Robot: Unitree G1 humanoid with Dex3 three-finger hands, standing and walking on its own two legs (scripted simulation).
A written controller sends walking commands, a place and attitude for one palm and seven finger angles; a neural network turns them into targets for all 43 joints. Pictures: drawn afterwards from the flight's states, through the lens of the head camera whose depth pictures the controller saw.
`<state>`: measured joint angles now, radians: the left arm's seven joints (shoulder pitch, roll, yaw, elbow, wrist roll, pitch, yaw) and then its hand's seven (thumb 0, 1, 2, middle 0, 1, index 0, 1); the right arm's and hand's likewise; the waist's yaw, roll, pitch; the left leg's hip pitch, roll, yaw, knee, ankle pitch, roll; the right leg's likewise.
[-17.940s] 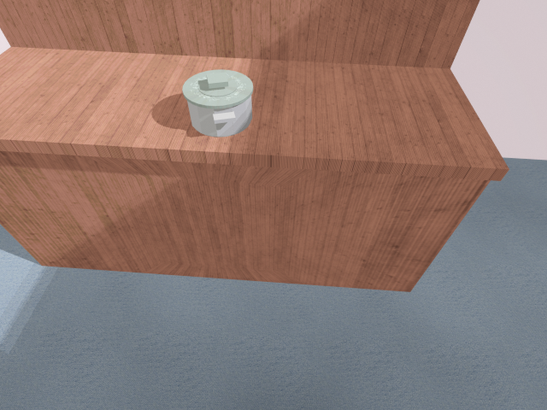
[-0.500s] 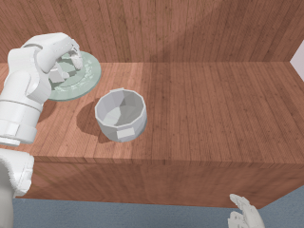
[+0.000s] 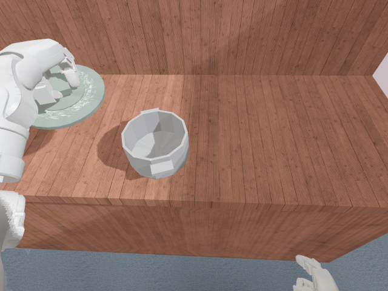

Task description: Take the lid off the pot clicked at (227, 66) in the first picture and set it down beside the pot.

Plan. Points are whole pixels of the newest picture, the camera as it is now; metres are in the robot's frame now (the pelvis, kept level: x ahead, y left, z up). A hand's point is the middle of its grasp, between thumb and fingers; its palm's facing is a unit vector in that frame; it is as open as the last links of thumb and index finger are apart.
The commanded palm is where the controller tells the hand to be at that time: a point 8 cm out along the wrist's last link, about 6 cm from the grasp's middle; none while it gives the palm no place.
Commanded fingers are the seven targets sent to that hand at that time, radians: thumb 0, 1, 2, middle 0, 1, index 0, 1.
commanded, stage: move the lid sideways beside the pot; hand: left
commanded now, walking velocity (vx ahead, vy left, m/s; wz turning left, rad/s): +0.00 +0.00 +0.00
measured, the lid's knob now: (56, 86) +0.46 +0.30 +0.18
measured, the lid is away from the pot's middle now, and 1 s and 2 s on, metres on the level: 0.18 0.24 0.25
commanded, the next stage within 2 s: lower the lid onto the table in 0.70 s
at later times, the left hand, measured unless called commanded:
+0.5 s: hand (25, 87) +0.43 +0.33 +0.20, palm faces -0.27 -0.13 -0.95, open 6.7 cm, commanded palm +0.42 +0.34 +0.28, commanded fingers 0.00 0.64 1.07 -0.68 -0.90 -0.85 -1.01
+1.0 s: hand (26, 91) +0.44 +0.34 +0.19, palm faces -0.30 -0.11 -0.95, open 6.6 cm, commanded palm +0.43 +0.34 +0.26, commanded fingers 0.00 0.64 1.07 -0.68 -0.90 -0.85 -1.01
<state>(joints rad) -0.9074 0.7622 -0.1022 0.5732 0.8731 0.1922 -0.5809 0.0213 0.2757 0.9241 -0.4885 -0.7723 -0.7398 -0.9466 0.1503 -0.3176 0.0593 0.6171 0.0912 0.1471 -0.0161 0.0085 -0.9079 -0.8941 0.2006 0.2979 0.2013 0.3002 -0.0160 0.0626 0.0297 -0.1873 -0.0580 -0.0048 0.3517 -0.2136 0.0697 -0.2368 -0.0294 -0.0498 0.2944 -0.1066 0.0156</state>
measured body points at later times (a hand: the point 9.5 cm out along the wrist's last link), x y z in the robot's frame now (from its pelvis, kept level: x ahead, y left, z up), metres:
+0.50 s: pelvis +0.01 +0.00 +0.00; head +0.07 -0.01 +0.45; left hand +0.44 +0.34 +0.25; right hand +0.14 -0.26 -0.12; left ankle -0.02 +0.07 -0.75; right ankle +0.03 -0.14 -0.75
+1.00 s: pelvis +0.02 +0.01 +0.00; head +0.08 +0.00 +0.44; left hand +0.45 +0.35 +0.24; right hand +0.14 -0.26 -0.12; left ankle -0.02 +0.07 -0.75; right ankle +0.03 -0.14 -0.75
